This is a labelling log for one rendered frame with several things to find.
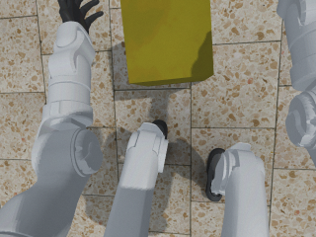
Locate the right robot upper arm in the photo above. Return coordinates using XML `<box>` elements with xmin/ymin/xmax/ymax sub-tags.
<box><xmin>285</xmin><ymin>89</ymin><xmax>316</xmax><ymax>168</ymax></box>

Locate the left robot forearm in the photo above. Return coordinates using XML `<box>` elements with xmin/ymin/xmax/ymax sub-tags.
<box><xmin>31</xmin><ymin>21</ymin><xmax>96</xmax><ymax>168</ymax></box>

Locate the left robot hand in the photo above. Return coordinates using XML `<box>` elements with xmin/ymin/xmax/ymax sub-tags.
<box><xmin>57</xmin><ymin>0</ymin><xmax>104</xmax><ymax>34</ymax></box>

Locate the left robot upper arm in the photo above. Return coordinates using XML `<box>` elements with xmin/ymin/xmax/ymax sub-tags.
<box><xmin>0</xmin><ymin>127</ymin><xmax>104</xmax><ymax>237</ymax></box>

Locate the carton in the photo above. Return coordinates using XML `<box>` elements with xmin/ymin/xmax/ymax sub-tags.
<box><xmin>119</xmin><ymin>0</ymin><xmax>214</xmax><ymax>87</ymax></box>

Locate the right robot forearm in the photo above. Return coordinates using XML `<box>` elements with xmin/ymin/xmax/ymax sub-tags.
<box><xmin>276</xmin><ymin>0</ymin><xmax>316</xmax><ymax>92</ymax></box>

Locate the right robot thigh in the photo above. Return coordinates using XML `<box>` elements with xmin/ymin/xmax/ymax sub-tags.
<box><xmin>217</xmin><ymin>149</ymin><xmax>270</xmax><ymax>237</ymax></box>

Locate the left robot foot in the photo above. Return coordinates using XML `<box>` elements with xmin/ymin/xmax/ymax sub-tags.
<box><xmin>152</xmin><ymin>119</ymin><xmax>168</xmax><ymax>139</ymax></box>

